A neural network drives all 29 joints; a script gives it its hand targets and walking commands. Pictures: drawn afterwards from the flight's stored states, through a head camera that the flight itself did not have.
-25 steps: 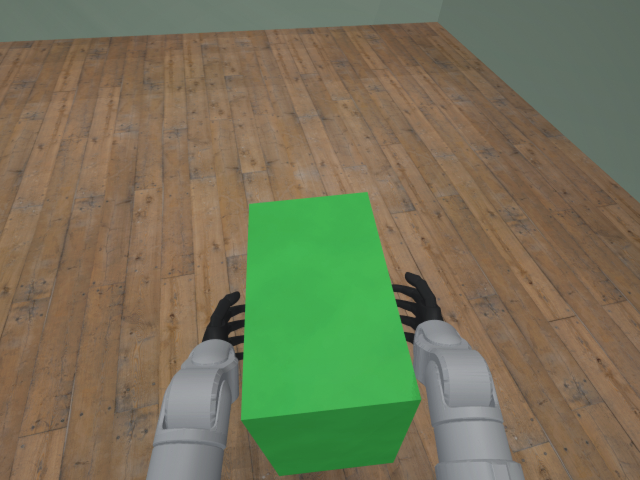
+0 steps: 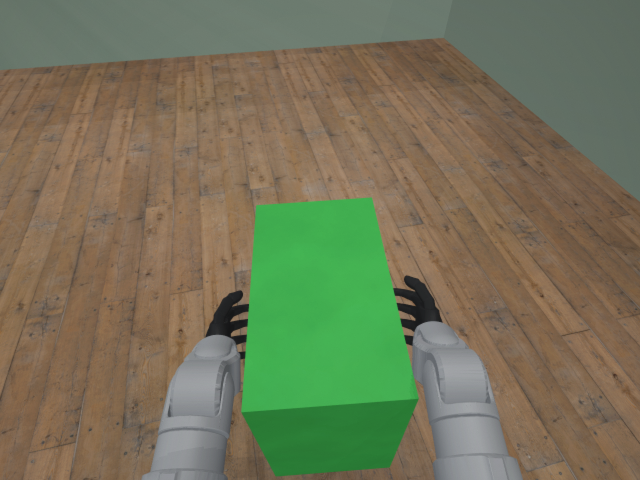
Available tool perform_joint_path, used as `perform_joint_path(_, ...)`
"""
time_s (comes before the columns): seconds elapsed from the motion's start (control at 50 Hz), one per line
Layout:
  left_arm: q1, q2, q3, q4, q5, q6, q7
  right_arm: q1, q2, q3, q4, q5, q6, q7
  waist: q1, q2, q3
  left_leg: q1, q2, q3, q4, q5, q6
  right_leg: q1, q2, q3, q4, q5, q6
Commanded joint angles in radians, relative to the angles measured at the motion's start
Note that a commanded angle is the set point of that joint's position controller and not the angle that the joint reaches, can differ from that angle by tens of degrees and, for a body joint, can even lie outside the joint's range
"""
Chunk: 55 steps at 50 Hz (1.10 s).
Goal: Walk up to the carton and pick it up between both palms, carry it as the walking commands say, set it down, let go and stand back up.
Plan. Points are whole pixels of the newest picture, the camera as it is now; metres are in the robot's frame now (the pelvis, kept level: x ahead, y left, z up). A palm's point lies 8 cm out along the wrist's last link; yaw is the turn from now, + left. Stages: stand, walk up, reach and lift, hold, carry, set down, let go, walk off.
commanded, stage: carry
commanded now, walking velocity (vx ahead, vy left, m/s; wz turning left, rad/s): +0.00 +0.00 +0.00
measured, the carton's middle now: (323, 337) +0.34 -0.01 -0.05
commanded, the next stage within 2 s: none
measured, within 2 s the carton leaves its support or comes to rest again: neither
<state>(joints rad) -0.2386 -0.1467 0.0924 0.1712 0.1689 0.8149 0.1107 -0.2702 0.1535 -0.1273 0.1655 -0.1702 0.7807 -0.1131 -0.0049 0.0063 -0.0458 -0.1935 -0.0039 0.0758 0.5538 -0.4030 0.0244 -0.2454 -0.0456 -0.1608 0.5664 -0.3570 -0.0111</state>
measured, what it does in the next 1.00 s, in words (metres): shifts its weight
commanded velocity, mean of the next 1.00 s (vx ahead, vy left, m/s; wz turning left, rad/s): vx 0.00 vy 0.00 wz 0.00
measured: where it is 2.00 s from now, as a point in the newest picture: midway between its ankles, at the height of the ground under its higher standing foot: outside the picture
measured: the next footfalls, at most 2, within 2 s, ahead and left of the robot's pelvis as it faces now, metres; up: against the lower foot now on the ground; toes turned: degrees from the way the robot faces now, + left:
none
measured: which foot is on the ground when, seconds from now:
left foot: down 0.00-1.00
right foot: down 0.00-1.00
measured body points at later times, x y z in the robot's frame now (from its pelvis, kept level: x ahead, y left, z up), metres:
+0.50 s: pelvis -0.06 +0.01 +0.00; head -0.08 +0.01 +0.45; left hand +0.24 +0.14 +0.02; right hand +0.24 -0.13 +0.03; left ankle -0.07 +0.09 -0.73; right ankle -0.04 -0.10 -0.73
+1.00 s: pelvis -0.12 +0.00 +0.00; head -0.12 +0.00 +0.45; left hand +0.17 +0.14 +0.01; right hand +0.19 -0.13 +0.03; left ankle -0.07 +0.09 -0.73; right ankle -0.04 -0.10 -0.73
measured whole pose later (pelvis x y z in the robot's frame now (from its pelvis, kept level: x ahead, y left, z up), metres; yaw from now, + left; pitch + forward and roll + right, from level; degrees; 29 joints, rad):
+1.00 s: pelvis -0.12 +0.00 +0.00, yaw +0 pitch +0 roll +0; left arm -0.25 -0.15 0.11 0.22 0.18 0.80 0.10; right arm -0.29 0.16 -0.14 0.23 -0.18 0.76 -0.10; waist 0.01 0.00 -0.02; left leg -0.34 -0.01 0.08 0.54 -0.21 0.05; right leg -0.36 -0.06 -0.17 0.50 -0.14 -0.03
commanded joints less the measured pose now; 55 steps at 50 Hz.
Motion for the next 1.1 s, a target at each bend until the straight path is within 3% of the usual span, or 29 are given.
perform_joint_path(0.0,-0.639,-0.98,-0.614,-0.29,-0.272,-0.119,-0.233,-0.429,1.01,0.602,-0.087,0.25,-0.06,0.253,-0.007,0.131,-0.528,0.321,0.195,-0.11,0.074,1.253,0.01,0.061,-0.069,0.064,0.104,0.53,-0.009)
perform_joint_path(0.02,-0.687,-1.008,-0.655,-0.312,-0.289,-0.121,-0.241,-0.447,1.025,0.616,-0.103,0.255,-0.068,0.258,-0.006,0.174,-0.519,0.335,0.201,-0.116,0.089,1.33,0.028,0.038,-0.039,0.047,0.067,0.487,-0.009)
perform_joint_path(0.04,-0.605,-1.008,-0.628,-0.229,-0.269,-0.11,-0.248,-0.439,1.005,0.6,-0.109,0.249,-0.069,0.256,0.002,0.146,-0.482,0.262,0.171,-0.092,0.083,1.195,0.029,0.072,-0.045,0.041,-0.002,0.461,-0.01)
perform_joint_path(0.08,-0.67,-0.999,-0.606,-0.216,-0.26,-0.114,-0.254,-0.473,1.02,0.609,-0.099,0.25,-0.062,0.259,0.002,-0.027,-0.46,0.118,0.129,-0.074,0.081,0.868,0.018,0.177,-0.09,0.073,-0.019,0.701,-0.029)
perform_joint_path(0.1,-0.725,-1.018,-0.621,-0.37,-0.326,-0.122,-0.238,-0.624,1.04,0.668,-0.332,0.353,-0.074,0.244,0.002,-0.043,-0.464,0.09,0.104,-0.061,0.044,0.651,-0.003,0.205,-0.135,0.116,0.005,0.836,-0.048)
perform_joint_path(0.12,-0.631,-1.02,-0.606,-0.25,-0.28,-0.105,-0.245,-0.558,1.025,0.649,-0.23,0.297,-0.06,0.246,0.001,-0.048,-0.502,0.066,0.093,-0.054,0.037,0.563,-0.007,0.256,-0.158,0.136,0.011,0.924,-0.059)
perform_joint_path(0.14,-0.629,-1.005,-0.616,-0.22,-0.253,-0.101,-0.249,-0.448,1.024,0.601,-0.087,0.242,-0.05,0.254,-0.004,-0.023,-0.501,0.06,0.101,-0.073,0.015,0.626,-0.008,0.252,-0.157,0.13,0.029,0.884,-0.063)
perform_joint_path(0.16,-0.678,-0.989,-0.594,-0.321,-0.301,-0.104,-0.237,-0.504,1.02,0.611,-0.206,0.294,-0.05,0.239,-0.003,-0.08,-0.486,0.082,0.121,-0.096,0.006,0.577,0.001,0.199,-0.155,0.129,0.019,0.78,-0.051)
perform_joint_path(0.18,-0.574,-0.965,-0.575,-0.208,-0.235,-0.086,-0.234,-0.356,0.994,0.542,-0.038,0.225,-0.032,0.249,-0.006,0.034,-0.507,0.135,0.153,-0.121,-0.012,0.778,-0.001,0.16,-0.132,0.109,0.041,0.614,-0.043)
perform_joint_path(0.2,-0.704,-1.008,-0.647,-0.467,-0.348,-0.104,-0.221,-0.502,1.035,0.619,-0.296,0.331,-0.054,0.239,-0.002,0.073,-0.539,0.199,0.181,-0.126,0.034,0.962,0.01,0.143,-0.111,0.1,0.062,0.555,-0.031)
perform_joint_path(0.22,-0.585,-0.983,-0.594,-0.288,-0.28,-0.083,-0.219,-0.486,0.994,0.6,-0.206,0.29,-0.041,0.238,0.002,0.053,-0.531,0.215,0.206,-0.144,0.036,1.051,0.022,0.112,-0.086,0.075,0.054,0.45,-0.018)
perform_joint_path(0.26,-0.594,-0.963,-0.552,-0.17,-0.232,-0.092,-0.239,-0.477,0.981,0.59,-0.09,0.239,-0.041,0.248,0.003,0.002,-0.49,0.119,0.162,-0.114,0.048,0.844,0.024,0.166,-0.104,0.102,0.017,0.58,-0.028)
perform_joint_path(0.32,-0.666,-0.977,-0.574,-0.221,-0.25,-0.115,-0.258,-0.466,1.029,0.599,-0.055,0.248,-0.05,0.262,0.001,-0.03,-0.476,0.07,0.12,-0.093,0.022,0.566,0.014,0.182,-0.14,0.128,-0.018,0.69,-0.039)
perform_joint_path(0.36,-0.612,-1.035,-0.584,-0.141,-0.249,-0.108,-0.264,-0.549,1.027,0.62,-0.13,0.268,-0.067,0.268,0.005,0.001,-0.448,0.071,0.124,-0.109,-0.011,0.482,0.018,0.138,-0.144,0.131,-0.045,0.536,-0.032)
perform_joint_path(0.38,-0.692,-1.004,-0.547,-0.135,-0.228,-0.116,-0.264,-0.621,1.022,0.614,-0.088,0.271,-0.069,0.271,0.007,-0.064,-0.408,0.004,0.128,-0.136,-0.04,0.337,0.031,0.13,-0.135,0.155,-0.091,0.411,-0.032)
perform_joint_path(0.46,-0.812,-1.035,-0.603,-0.244,-0.279,-0.147,-0.273,-0.561,1.074,0.605,-0.015,0.264,-0.085,0.281,-0.001,0.041,-0.399,0.025,0.175,-0.168,-0.112,0.443,0.027,0.093,-0.101,0.122,-0.043,0.272,-0.02)
perform_joint_path(0.54,-0.703,-1.028,-0.56,-0.111,-0.246,-0.12,-0.274,-0.554,1.038,0.576,-0.019,0.246,-0.075,0.27,0.006,-0.016,-0.372,-0.042,0.145,-0.149,-0.117,0.226,0.042,0.077,-0.125,0.158,-0.137,0.194,-0.024)
perform_joint_path(0.6,-0.76,-1.052,-0.604,-0.195,-0.268,-0.13,-0.271,-0.539,1.071,0.582,-0.005,0.26,-0.08,0.284,0.007,0.072,-0.413,0.018,0.161,-0.138,-0.099,0.447,0.036,0.072,-0.114,0.125,-0.056,0.286,-0.018)
perform_joint_path(0.66,-0.735,-1.043,-0.614,-0.201,-0.272,-0.124,-0.269,-0.506,1.046,0.567,-0.025,0.249,-0.08,0.278,0.014,0.109,-0.424,-0.021,0.181,-0.162,-0.128,0.412,0.054,0.088,-0.103,0.107,-0.061,0.219,-0.001)
perform_joint_path(0.72,-0.72,-1.025,-0.578,-0.147,-0.268,-0.123,-0.273,-0.524,1.029,0.576,-0.023,0.24,-0.072,0.271,0.007,-0.023,-0.401,-0.046,0.169,-0.156,-0.133,0.313,0.05,0.071,-0.105,0.114,-0.085,0.191,-0.003)
perform_joint_path(0.78,-0.72,-1.05,-0.581,-0.154,-0.266,-0.122,-0.275,-0.602,1.047,0.617,-0.081,0.267,-0.077,0.275,0.013,0.004,-0.386,-0.097,0.153,-0.149,-0.144,0.17,0.058,0.092,-0.12,0.144,-0.119,0.143,-0.011)
perform_joint_path(0.8,-0.685,-1.023,-0.554,-0.099,-0.252,-0.117,-0.271,-0.554,1.028,0.595,-0.025,0.247,-0.068,0.269,0.009,-0.061,-0.38,-0.099,0.147,-0.159,-0.152,0.154,0.047,0.077,-0.131,0.146,-0.135,0.136,-0.017)
perform_joint_path(0.86,-0.784,-1.057,-0.618,-0.24,-0.31,-0.139,-0.287,-0.621,1.082,0.655,-0.126,0.285,-0.087,0.273,0.009,-0.076,-0.467,-0.042,0.126,-0.14,-0.123,0.145,0.043,0.104,-0.157,0.168,-0.155,0.166,-0.03)
perform_joint_path(0.88,-0.797,-1.06,-0.627,-0.242,-0.301,-0.136,-0.279,-0.548,1.086,0.608,-0.051,0.267,-0.08,0.274,0.006,0.022,-0.437,-0.042,0.139,-0.153,-0.158,0.164,0.043,0.072,-0.152,0.156,-0.133,0.117,-0.035)
perform_joint_path(0.92,-0.713,-1.015,-0.579,-0.18,-0.259,-0.122,-0.27,-0.498,1.042,0.581,-0.003,0.247,-0.068,0.271,0.009,0.022,-0.412,-0.092,0.164,-0.188,-0.188,0.051,0.06,0.066,-0.128,0.154,-0.149,0.068,-0.023)
perform_joint_path(0.98,-0.767,-1.042,-0.604,-0.22,-0.287,-0.13,-0.278,-0.55,1.069,0.616,-0.057,0.262,-0.075,0.274,0.008,-0.024,-0.439,-0.067,0.163,-0.179,-0.162,0.159,0.053,0.088,-0.125,0.148,-0.132,0.144,-0.026)
perform_joint_path(1.0,-0.717,-1.045,-0.615,-0.202,-0.284,-0.123,-0.276,-0.512,1.046,0.599,-0.07,0.254,-0.078,0.275,0.01,0.034,-0.45,-0.071,0.16,-0.184,-0.178,0.162,0.047,0.076,-0.125,0.144,-0.114,0.131,-0.03)
perform_joint_path(1.04,-0.721,-1.06,-0.624,-0.225,-0.283,-0.124,-0.276,-0.554,1.079,0.635,-0.091,0.276,-0.077,0.278,0.01,0.018,-0.414,-0.063,0.131,-0.135,-0.128,0.154,0.044,0.06,-0.151,0.161,-0.153,0.193,-0.032)
perform_joint_path(1.08,-0.66,-1.03,-0.573,-0.141,-0.256,-0.107,-0.275,-0.513,1.049,0.602,-0.046,0.259,-0.065,0.277,0.01,-0.009,-0.426,-0.092,0.122,-0.143,-0.129,0.086,0.049,0.057,-0.16,0.169,-0.183,0.083,-0.034)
